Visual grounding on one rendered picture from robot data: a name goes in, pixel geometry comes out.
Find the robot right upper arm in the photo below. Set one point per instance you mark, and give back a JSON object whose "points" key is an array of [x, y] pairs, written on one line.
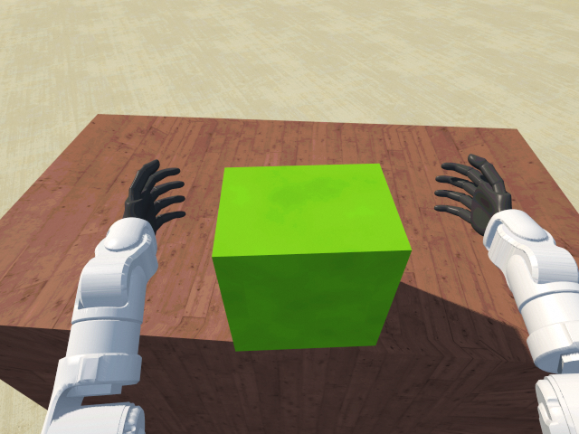
{"points": [[558, 403]]}

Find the left robot hand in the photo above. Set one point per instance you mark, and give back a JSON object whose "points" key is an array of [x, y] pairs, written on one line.
{"points": [[142, 194]]}

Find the right robot hand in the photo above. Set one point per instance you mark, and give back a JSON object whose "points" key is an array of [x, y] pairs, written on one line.
{"points": [[487, 188]]}

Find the pedestal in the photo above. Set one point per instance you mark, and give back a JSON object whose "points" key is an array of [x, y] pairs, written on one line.
{"points": [[452, 356]]}

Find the robot left upper arm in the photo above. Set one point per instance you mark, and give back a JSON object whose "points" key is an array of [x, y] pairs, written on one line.
{"points": [[109, 418]]}

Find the robot right forearm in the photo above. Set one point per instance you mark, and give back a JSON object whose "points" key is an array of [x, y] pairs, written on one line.
{"points": [[544, 280]]}

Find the robot left forearm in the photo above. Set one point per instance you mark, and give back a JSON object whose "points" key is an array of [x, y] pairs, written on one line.
{"points": [[102, 353]]}

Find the carton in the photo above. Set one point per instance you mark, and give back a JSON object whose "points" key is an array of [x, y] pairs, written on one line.
{"points": [[307, 256]]}

